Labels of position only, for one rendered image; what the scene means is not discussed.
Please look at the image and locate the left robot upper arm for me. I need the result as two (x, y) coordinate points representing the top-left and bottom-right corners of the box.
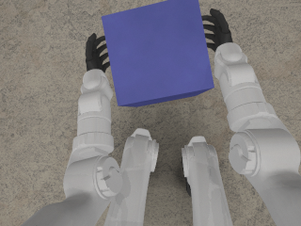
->
(21, 154), (123, 226)

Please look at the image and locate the robot left hand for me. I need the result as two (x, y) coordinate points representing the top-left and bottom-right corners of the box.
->
(85, 33), (110, 73)

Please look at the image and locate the robot right shin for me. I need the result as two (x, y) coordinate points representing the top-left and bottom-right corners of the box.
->
(186, 136), (219, 187)

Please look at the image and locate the robot right hand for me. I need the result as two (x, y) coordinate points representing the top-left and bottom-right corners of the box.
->
(201, 8), (233, 51)

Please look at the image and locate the left robot forearm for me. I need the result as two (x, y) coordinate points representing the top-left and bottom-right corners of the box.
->
(63, 69), (114, 189)

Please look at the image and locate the left robot thigh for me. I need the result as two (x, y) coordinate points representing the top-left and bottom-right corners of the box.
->
(103, 134), (159, 226)

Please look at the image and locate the right robot forearm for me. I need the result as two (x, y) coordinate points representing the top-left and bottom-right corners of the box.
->
(214, 42), (301, 162)

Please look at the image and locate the right robot upper arm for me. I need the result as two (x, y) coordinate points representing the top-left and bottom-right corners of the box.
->
(228, 128), (301, 226)

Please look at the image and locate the carton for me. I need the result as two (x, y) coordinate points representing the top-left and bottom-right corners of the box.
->
(102, 0), (214, 107)

